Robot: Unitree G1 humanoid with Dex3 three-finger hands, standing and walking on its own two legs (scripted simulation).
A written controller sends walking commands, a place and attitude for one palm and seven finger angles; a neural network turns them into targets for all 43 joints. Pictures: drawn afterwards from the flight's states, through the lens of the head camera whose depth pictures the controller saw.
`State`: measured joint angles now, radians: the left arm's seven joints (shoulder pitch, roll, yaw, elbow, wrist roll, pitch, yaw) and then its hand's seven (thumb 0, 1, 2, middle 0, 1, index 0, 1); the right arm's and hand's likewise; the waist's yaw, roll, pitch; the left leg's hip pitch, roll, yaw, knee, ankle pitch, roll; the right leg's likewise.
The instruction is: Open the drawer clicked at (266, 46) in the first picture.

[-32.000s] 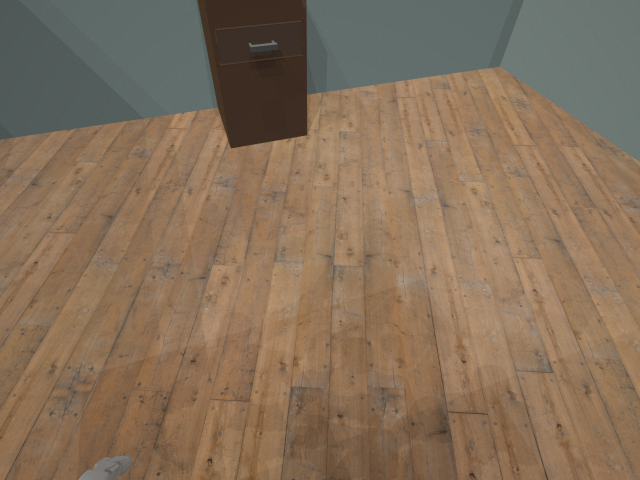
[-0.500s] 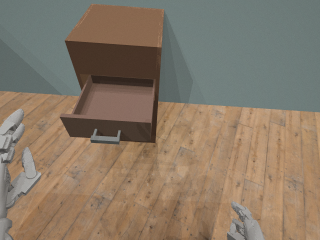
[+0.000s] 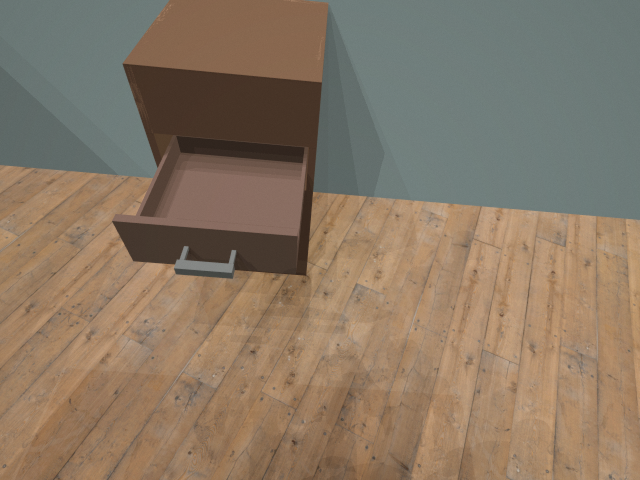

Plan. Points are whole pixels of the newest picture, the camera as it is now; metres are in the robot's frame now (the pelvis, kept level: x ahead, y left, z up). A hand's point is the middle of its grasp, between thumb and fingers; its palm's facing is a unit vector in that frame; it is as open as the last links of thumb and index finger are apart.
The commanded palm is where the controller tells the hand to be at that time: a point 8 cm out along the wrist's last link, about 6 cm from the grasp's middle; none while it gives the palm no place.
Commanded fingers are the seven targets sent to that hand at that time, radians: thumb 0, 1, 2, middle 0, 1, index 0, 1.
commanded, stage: let the arm hang, fingers relaxed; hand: left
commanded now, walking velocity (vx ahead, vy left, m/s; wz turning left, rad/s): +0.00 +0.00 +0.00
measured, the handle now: (207, 260) +0.56 +0.26 -0.24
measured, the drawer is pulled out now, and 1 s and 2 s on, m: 0.29 0.29 0.29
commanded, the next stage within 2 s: look to check the result in 0.72 s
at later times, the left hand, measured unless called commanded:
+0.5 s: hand out of the picture -0.01 +0.16 -0.17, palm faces +0.00 -0.98 -0.19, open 7.3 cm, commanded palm none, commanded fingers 0.00 0.90 0.90 -0.20 -0.30 -0.20 -0.30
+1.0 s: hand out of the picture -0.02 +0.14 -0.17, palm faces +0.03 -0.98 -0.17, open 7.3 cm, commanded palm none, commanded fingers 0.00 0.90 0.90 -0.20 -0.30 -0.20 -0.30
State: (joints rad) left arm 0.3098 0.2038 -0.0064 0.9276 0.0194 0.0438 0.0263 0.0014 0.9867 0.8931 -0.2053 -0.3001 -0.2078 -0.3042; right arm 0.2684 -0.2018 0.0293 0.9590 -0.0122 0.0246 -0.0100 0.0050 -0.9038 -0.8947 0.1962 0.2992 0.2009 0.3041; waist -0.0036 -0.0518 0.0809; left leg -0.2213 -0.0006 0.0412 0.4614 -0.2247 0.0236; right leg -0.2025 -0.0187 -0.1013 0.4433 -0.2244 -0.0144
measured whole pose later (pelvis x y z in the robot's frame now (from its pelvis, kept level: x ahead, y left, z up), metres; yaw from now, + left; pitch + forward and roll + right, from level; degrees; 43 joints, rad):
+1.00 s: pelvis +0.01 -0.02 +0.00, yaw +0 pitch -2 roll +0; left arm 0.32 0.11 0.00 1.16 0.01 -0.01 0.05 0.01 0.91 0.89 -0.20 -0.30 -0.20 -0.30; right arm 0.33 -0.10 0.01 1.14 -0.01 0.01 -0.04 0.00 -0.91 -0.89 0.19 0.30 0.20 0.30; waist -0.01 0.01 0.07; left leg -0.15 0.01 0.04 0.40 -0.21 0.00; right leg -0.15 0.00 -0.10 0.40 -0.23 -0.04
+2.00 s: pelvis +0.03 -0.03 +0.00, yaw +0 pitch -1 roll +0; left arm 0.28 0.11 0.01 1.15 0.01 -0.02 0.05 0.01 0.91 0.89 -0.20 -0.30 -0.20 -0.30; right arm 0.29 -0.10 0.00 1.14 -0.01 0.01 -0.05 0.00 -0.91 -0.89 0.20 0.30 0.20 0.30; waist -0.01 0.01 0.07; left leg -0.13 0.04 0.03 0.39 -0.23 -0.03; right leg -0.12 0.02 -0.11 0.38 -0.24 -0.06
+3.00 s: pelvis +0.05 -0.04 -0.01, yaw +20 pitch +0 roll +0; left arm 0.23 0.17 0.04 1.01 0.02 0.01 0.03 0.01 0.91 0.89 -0.20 -0.30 -0.20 -0.30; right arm 0.17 -0.20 -0.05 0.99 0.00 0.03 -0.02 0.00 -0.90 -0.89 0.20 0.30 0.20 0.30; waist 0.00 0.02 0.11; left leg -0.25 0.00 -0.02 0.54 -0.26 0.00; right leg -0.20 -0.02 -0.04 0.53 -0.33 -0.01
